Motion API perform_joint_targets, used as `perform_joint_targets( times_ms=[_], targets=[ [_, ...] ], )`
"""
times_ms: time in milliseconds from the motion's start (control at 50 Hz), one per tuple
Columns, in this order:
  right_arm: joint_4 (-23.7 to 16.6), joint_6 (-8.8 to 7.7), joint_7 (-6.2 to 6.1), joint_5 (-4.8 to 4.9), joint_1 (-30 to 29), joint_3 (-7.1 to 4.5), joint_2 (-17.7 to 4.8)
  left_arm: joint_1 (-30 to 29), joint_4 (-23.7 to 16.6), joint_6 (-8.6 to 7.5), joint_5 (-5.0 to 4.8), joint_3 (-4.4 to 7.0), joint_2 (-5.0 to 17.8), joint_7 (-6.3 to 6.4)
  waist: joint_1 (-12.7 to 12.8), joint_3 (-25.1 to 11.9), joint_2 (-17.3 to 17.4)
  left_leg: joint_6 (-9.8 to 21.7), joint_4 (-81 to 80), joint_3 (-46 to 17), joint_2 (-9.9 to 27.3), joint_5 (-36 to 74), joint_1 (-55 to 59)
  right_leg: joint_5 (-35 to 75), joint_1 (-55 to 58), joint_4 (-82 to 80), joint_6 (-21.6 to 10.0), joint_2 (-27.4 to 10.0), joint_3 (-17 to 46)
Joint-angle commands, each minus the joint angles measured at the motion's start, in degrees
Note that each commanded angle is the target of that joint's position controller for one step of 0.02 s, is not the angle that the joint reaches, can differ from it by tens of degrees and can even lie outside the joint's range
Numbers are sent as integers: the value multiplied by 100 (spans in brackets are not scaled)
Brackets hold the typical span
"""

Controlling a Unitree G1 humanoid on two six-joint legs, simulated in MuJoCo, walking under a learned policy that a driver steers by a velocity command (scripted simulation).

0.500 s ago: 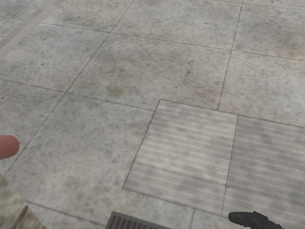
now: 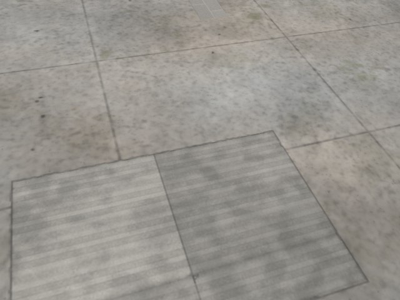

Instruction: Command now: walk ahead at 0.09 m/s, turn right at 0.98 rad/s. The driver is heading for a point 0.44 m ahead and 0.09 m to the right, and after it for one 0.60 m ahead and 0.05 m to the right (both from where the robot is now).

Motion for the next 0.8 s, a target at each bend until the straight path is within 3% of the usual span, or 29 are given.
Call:
perform_joint_targets(
  times_ms=[20,40,60,80,100,120,140,160,180,220,260,280,300,320,340,360,380,400,420,460,500,520,540,620,680,740,760,780,800],
  targets=[
    [-939,174,5,-148,-1389,-168,-982,3149,804,229,61,309,1058,123,1423,-104,552,-46,3219,-114,-266,-922,-5203,3867,5365,497,-587,-1236,1295],
    [-1410,200,-21,-9,-1050,34,-737,2773,434,261,14,388,1445,95,1096,-1090,473,-69,3356,-1196,10,-369,-6151,5127,6104,1070,-1607,-2485,3072],
    [-1487,241,-15,-265,-1256,111,-872,2258,175,347,-200,418,1374,101,851,-1354,1194,1,3003,-1559,249,312,-5697,4382,5013,627,-1836,-2681,3364],
    [-1623,307,-37,-304,-1255,152,-923,1515,-96,260,-257,414,1234,151,258,-1322,1651,29,1720,-1983,424,1363,-5062,2487,3790,276,-1707,-2507,3142],
    [-1553,314,-51,-313,-1465,184,-895,891,-277,218,-249,338,988,215,-38,-869,1834,-75,378,-1895,413,2023,-4390,2106,2371,25,-1439,-1936,2751],
    [-2043,348,-96,-107,-1728,190,-933,89,-565,265,-114,396,1194,418,-378,-833,596,-281,-1140,-2289,505,2569,-3617,804,1183,-484,-1536,-2037,3272],
    [-1991,347,-117,-133,-1961,127,-1273,62,-598,304,-84,359,969,396,-320,-700,1074,-441,-1779,-2071,466,3029,-2657,853,262,-507,-1320,-1403,2818],
    [-1960,351,-155,-80,-2123,109,-1195,263,-609,343,-123,345,814,403,-235,-842,1202,-515,-2472,-1946,445,3183,-2257,1170,217,10,-1296,-1222,2630],
    [-2101,325,-84,-54,-2164,211,-985,660,-616,342,-213,330,756,345,-66,-1286,1193,-452,-2847,-2014,443,3707,-2135,573,610,191,-1062,-1226,2833],
    [-2294,385,31,-132,-2876,316,-522,1035,-627,377,-229,276,582,381,302,-1321,943,-425,-3286,-2225,378,4010,-2224,-1932,679,265,-902,-928,3319],
    [-2625,452,169,-150,-3649,331,-503,949,-934,472,-140,298,660,203,561,-1129,683,-362,-3783,-2234,144,3516,-2149,-5380,229,-77,-950,-703,3961],
    [-2736,502,113,-11,-3930,309,-445,908,-967,534,-108,333,768,237,573,-709,282,-435,-4286,-2203,45,2786,-1936,-6853,-237,-485,-877,-626,4165],
    [-2679,487,127,63,-3819,321,-416,914,-1011,582,-133,339,803,249,547,-461,238,-365,-4790,-2034,-137,2589,-1411,-7587,-633,-598,-756,-570,4305],
    [-2592,438,156,205,-3248,261,-415,777,-1026,517,-154,373,887,270,25,-76,211,-344,-5492,-1969,-166,2716,-267,-8030,-1539,-372,-591,-382,4127],
    [-2203,359,140,186,-2183,150,-628,535,-1077,454,-179,372,723,301,-498,29,549,-239,-6121,-2158,-12,2433,1286,-8155,-2692,471,-299,37,3682],
    [-1935,286,152,61,-1263,-53,-1287,491,-1135,301,-262,259,90,230,-771,-241,1704,-141,-6856,-3184,1177,1269,2293,-7514,-3435,2635,132,782,2244],
    [-1994,274,135,-141,-760,-215,-1870,202,-1508,216,-328,205,28,114,-832,-646,2477,334,-8048,-5956,2355,-611,2538,-6839,-4344,3942,269,964,1577],
    [-2008,278,144,-55,-1257,-218,-1673,-295,-1543,218,-109,319,420,92,-564,-136,1863,411,-8266,-6367,2567,-1345,1785,-6157,-4524,4710,356,296,1597],
    [-2131,286,200,-69,-1674,-165,-1410,-169,-1431,222,-96,301,302,13,-206,149,1497,366,-8123,-5696,2354,-1007,1165,-5608,-4380,4970,416,105,1592],
    [-2214,256,230,-24,-2226,-88,-1032,516,-1033,274,-94,328,286,-146,328,193,1522,65,-8054,-4101,1838,360,297,-4831,-3747,5427,660,-135,1540],
    [-2098,148,369,-36,-2290,-66,-807,805,-970,299,-91,341,279,-220,525,114,1589,61,-8254,-3079,1283,1263,-554,-4122,-2866,5458,618,-70,1456],
    [-1978,96,407,-41,-2228,-105,-827,781,-952,300,-125,333,244,-231,551,96,1553,139,-8306,-2836,1226,1480,-705,-3852,-2712,5426,599,-23,1483],
    [-1838,48,438,-99,-2136,-188,-906,707,-955,299,-120,320,230,-239,516,103,1391,183,-8272,-2690,1142,1597,-670,-3629,-2730,5327,543,69,1564],
    [-1284,-116,465,-16,-1353,-278,-995,78,-1007,264,-171,306,234,-177,197,285,1433,414,-8470,-2368,1370,2148,349,-3427,-3369,4747,514,14,1632],
    [-878,-162,399,-204,-577,-195,-917,-819,-1226,213,-109,215,157,-101,-194,697,1385,627,-8661,-2025,1450,2567,902,-3408,-3682,3861,499,-168,1287],
    [-669,-200,305,-164,-221,-123,-915,-1532,-1464,92,-119,59,-12,-164,-381,772,1559,796,-8806,-1692,1477,3913,1287,-3586,-3154,2541,399,-414,551],
    [-558,-208,264,-214,-181,-115,-950,-1643,-1545,58,-125,-52,-190,-258,-353,805,1455,878,-8931,-1675,1476,4222,1276,-3692,-2734,1921,269,-531,281],
    [-462,-185,251,-210,-115,-126,-1055,-1703,-1558,38,-167,-95,-269,-276,-353,841,1497,918,-8888,-1539,1478,4938,1374,-4007,-2338,1541,172,-431,54],
    [-511,-153,236,-125,-276,-148,-1231,-1534,-1491,30,-158,-99,-197,-259,-244,632,1427,904,-8559,-1328,1450,6355,1595,-4296,-1787,1239,46,-245,-102]
  ],
)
